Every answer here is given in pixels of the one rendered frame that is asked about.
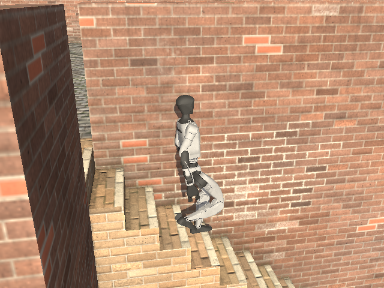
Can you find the robot right thigh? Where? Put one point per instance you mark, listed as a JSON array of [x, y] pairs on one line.
[[202, 180]]

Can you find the robot left upper arm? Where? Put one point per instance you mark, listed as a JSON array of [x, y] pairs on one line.
[[177, 142]]

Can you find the right robot forearm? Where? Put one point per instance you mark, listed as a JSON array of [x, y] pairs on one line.
[[186, 172]]

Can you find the right robot hand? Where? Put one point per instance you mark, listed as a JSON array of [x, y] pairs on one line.
[[192, 191]]

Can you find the robot right upper arm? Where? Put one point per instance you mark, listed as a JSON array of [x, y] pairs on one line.
[[190, 132]]

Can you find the right robot shin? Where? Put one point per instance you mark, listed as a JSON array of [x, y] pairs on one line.
[[205, 211]]

